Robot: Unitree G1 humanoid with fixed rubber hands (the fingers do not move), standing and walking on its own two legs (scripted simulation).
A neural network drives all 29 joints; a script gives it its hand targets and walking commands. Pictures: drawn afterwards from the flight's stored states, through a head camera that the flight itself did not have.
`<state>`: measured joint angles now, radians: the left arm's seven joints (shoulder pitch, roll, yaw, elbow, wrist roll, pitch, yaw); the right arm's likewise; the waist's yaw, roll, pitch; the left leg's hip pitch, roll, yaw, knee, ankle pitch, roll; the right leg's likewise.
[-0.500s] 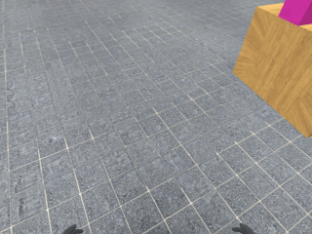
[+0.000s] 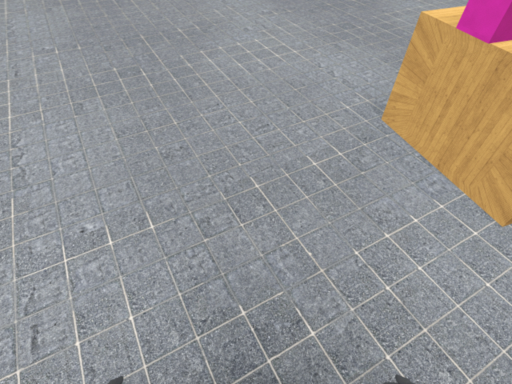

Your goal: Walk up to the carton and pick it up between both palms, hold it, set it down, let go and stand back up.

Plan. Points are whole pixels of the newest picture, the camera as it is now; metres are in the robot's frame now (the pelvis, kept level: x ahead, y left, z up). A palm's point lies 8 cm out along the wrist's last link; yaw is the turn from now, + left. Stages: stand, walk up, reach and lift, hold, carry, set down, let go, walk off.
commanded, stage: stand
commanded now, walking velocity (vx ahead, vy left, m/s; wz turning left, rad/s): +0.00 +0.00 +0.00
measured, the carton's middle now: (504, 3) +1.62 -1.14 +0.05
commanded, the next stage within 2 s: none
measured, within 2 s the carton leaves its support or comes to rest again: neither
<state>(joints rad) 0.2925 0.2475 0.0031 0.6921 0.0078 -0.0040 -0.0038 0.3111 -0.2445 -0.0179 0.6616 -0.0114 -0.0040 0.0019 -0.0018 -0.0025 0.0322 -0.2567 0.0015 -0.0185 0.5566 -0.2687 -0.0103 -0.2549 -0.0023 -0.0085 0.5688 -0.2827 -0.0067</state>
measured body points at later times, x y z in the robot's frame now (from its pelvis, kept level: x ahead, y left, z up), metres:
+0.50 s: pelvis +0.00 +0.00 +0.00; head +0.00 +0.00 +0.45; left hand +0.10 +0.25 -0.11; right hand +0.10 -0.26 -0.11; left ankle +0.02 +0.13 -0.73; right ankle +0.02 -0.11 -0.73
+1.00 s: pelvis +0.01 +0.00 +0.00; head +0.01 +0.00 +0.45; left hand +0.09 +0.25 -0.12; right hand +0.10 -0.26 -0.12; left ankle +0.02 +0.13 -0.73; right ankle +0.02 -0.11 -0.73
